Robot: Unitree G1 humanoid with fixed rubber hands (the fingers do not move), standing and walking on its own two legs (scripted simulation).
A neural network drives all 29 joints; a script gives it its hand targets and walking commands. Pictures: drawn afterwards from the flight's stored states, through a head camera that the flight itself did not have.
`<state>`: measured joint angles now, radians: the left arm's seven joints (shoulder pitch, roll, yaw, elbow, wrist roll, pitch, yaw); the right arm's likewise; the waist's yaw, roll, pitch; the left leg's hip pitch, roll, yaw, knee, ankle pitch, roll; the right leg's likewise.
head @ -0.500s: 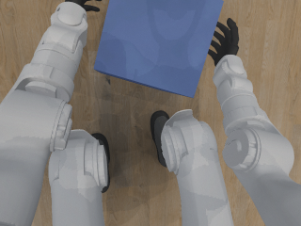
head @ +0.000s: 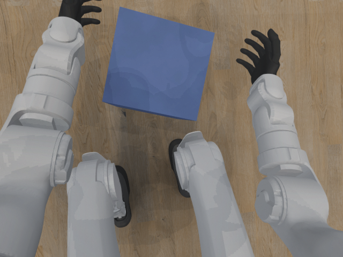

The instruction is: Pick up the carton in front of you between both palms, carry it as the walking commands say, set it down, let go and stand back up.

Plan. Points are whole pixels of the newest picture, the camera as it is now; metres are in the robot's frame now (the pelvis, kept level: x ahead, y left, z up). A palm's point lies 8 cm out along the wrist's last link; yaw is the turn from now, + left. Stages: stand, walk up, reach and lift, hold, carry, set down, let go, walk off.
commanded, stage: set down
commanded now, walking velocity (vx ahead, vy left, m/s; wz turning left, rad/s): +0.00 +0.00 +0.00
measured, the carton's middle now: (155, 76) +0.48 -0.06 -0.30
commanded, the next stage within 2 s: let go in 0.70 s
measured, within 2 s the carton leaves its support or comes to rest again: neither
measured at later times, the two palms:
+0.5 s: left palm out of the picture +0.57 +0.10 +0.02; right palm (331, 47) +0.43 -0.27 +0.03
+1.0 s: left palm out of the picture +0.49 +0.14 +0.14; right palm out of the picture +0.39 -0.25 +0.16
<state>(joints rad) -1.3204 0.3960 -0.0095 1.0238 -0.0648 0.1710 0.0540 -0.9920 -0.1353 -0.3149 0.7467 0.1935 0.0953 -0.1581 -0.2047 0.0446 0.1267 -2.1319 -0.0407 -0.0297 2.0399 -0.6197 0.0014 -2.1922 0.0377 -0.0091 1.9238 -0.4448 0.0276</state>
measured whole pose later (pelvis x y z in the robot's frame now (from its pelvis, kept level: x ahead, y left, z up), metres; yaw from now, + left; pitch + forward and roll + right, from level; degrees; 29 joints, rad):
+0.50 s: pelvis +0.02 +0.00 +0.12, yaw +1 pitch +46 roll -2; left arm -1.17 0.34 0.06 0.93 0.04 0.22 0.00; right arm -0.83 -0.10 -0.39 0.63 0.12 0.16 -0.09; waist -0.22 0.05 -0.09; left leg -1.86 -0.06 -0.04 1.58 -0.52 0.00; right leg -1.91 0.03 0.01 1.48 -0.38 0.03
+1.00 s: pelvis +0.07 -0.01 +0.25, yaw +3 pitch +37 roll +1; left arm -0.68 0.15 0.18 0.72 0.14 0.15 0.10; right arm -0.42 -0.09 -0.28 0.55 -0.02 0.08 0.07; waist -0.17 0.01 -0.12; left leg -1.29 -0.07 -0.07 1.01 -0.38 -0.01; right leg -1.34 0.01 0.02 0.97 -0.28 0.00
